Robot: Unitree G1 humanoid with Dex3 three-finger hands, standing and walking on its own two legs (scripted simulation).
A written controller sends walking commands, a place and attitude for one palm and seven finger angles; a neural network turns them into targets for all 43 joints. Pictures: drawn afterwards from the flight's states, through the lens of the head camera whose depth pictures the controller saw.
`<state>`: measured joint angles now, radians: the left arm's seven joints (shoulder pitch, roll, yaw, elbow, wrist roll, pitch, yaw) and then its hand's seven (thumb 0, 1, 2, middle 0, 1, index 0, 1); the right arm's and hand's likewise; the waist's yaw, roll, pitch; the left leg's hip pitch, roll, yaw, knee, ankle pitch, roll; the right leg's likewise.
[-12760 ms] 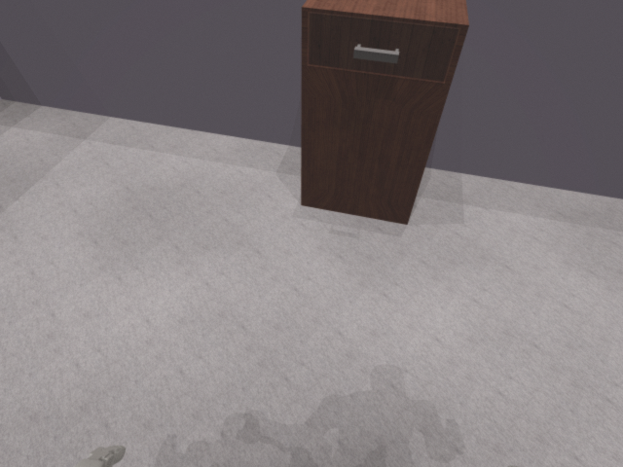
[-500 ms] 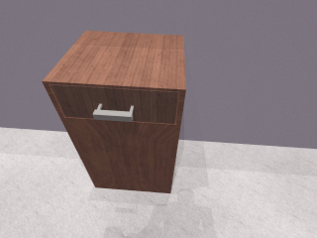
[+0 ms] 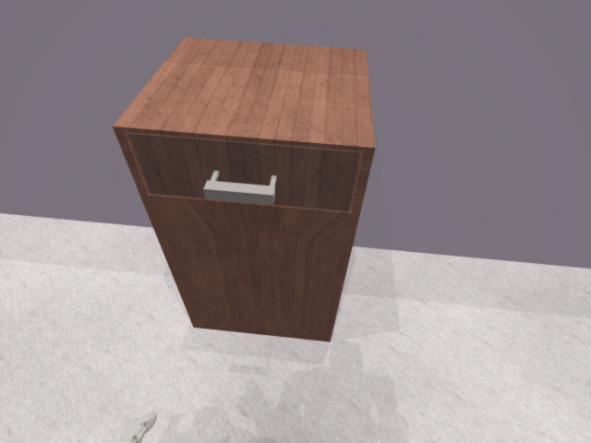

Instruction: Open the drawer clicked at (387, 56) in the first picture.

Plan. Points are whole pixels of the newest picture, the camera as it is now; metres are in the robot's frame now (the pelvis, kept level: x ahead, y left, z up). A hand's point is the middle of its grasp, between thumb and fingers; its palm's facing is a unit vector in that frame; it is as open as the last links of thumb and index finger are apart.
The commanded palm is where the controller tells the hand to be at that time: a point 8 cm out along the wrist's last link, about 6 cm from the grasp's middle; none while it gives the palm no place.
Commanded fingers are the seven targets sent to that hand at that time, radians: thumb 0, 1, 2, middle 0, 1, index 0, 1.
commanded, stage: raise the hand with hooked fingers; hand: left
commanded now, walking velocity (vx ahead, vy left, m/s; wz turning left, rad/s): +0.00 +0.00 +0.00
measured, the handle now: (242, 185) +0.58 +0.16 -0.01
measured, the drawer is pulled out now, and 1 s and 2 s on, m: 0.00 0.00 0.00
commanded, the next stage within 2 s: move the hooked fingers above the handle in 1.78 s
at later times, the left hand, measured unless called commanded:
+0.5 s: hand (136, 386) +0.19 +0.23 -0.03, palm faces +0.13 -0.09 -0.99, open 9.8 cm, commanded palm +0.18 +0.22 +0.03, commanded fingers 0.00 0.15 0.58 -0.25 -0.78 -0.25 -0.78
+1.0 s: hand (148, 284) +0.30 +0.23 +0.05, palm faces +0.11 -0.08 -0.99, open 12.7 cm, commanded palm +0.27 +0.23 +0.11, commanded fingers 0.00 -0.43 0.33 -0.29 -1.15 -0.29 -1.15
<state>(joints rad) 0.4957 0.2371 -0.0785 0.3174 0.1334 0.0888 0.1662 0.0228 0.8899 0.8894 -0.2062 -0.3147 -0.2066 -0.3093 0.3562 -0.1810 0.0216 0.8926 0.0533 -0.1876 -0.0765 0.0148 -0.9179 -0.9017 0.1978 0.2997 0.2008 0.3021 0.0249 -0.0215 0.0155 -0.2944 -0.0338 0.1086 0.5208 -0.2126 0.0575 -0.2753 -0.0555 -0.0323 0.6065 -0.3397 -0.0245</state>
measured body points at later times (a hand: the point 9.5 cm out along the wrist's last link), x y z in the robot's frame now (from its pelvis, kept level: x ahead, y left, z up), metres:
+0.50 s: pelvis -0.01 -0.02 -0.05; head +0.01 -0.02 +0.40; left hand +0.18 +0.23 +0.03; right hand +0.25 -0.21 -0.11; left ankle +0.05 +0.08 -0.73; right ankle +0.01 -0.12 -0.73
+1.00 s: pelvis +0.05 -0.02 -0.01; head +0.09 -0.05 +0.44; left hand +0.29 +0.23 +0.11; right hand +0.26 -0.25 -0.12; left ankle +0.05 +0.08 -0.73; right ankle +0.01 -0.12 -0.73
